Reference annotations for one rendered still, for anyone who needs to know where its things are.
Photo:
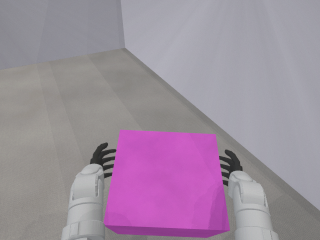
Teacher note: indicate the robot right hand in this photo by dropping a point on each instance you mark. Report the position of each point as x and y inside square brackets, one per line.
[233, 162]

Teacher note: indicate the right robot forearm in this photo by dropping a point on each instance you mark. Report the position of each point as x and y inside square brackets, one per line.
[251, 210]

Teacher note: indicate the robot left hand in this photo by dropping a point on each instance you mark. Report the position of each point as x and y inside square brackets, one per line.
[99, 154]

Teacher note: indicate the left robot forearm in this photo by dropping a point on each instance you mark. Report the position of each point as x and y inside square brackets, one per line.
[85, 207]

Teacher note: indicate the carton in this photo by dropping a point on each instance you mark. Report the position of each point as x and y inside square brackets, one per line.
[166, 184]

